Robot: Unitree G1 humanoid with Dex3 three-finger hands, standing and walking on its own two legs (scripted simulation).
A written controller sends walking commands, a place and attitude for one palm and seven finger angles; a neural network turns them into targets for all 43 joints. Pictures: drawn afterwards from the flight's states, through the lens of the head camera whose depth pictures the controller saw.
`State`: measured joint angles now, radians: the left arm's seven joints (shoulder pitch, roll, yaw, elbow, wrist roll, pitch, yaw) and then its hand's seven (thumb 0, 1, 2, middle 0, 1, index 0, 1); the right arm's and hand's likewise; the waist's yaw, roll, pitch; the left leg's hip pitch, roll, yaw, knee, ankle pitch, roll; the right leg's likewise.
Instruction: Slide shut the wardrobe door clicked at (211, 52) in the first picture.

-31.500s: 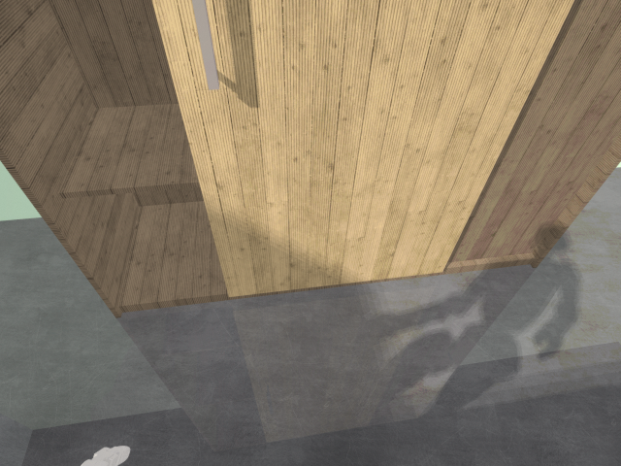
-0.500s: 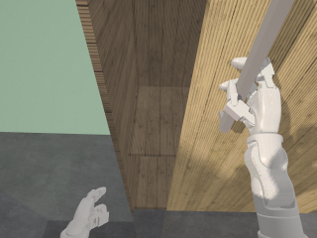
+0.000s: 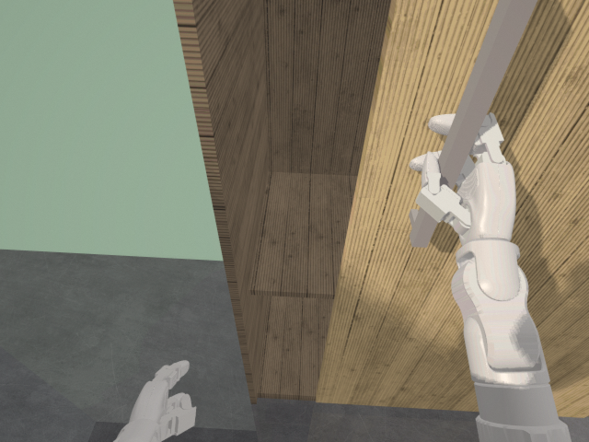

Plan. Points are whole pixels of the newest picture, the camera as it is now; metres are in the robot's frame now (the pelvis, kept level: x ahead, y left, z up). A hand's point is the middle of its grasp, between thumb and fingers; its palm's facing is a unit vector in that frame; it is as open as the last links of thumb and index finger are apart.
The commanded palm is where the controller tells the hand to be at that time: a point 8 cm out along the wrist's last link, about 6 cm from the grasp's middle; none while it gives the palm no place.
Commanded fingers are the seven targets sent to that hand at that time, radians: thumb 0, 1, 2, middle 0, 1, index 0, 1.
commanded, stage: step sideways, sliding the door along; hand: right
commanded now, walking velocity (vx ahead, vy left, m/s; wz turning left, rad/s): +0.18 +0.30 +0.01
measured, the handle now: (456, 126) +0.38 -0.15 +0.28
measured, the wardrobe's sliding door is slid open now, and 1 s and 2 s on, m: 0.19 0.19 0.19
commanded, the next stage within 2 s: none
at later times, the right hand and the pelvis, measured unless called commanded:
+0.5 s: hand (426, 190) +0.33 -0.12 +0.23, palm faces +0.08 +0.99 -0.08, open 6.2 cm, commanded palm +0.31 -0.15 +0.24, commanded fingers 0.00 -0.90 -0.90 0.45 1.40 0.45 1.40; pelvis +0.00 +0.00 +0.00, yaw +0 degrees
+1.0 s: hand (427, 191) +0.33 -0.12 +0.23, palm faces +0.07 +0.99 -0.09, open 6.2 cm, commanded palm +0.31 -0.15 +0.24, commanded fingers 0.00 -0.90 -0.90 0.45 1.40 0.45 1.40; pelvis +0.00 -0.01 +0.00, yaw +0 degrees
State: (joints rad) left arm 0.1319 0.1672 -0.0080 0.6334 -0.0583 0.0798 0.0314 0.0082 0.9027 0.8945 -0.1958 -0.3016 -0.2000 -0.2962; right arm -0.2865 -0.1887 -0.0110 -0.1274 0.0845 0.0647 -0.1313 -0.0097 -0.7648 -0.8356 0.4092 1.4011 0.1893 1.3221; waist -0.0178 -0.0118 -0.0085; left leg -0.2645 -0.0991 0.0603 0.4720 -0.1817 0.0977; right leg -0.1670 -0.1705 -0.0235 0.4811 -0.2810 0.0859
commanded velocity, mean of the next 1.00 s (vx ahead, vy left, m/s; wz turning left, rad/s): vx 0.20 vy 0.30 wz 0.01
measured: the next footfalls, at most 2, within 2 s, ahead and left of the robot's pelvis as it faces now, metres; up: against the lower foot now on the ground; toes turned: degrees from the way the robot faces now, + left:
none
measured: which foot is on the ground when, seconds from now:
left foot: down 0.00-1.00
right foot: down 0.00-1.00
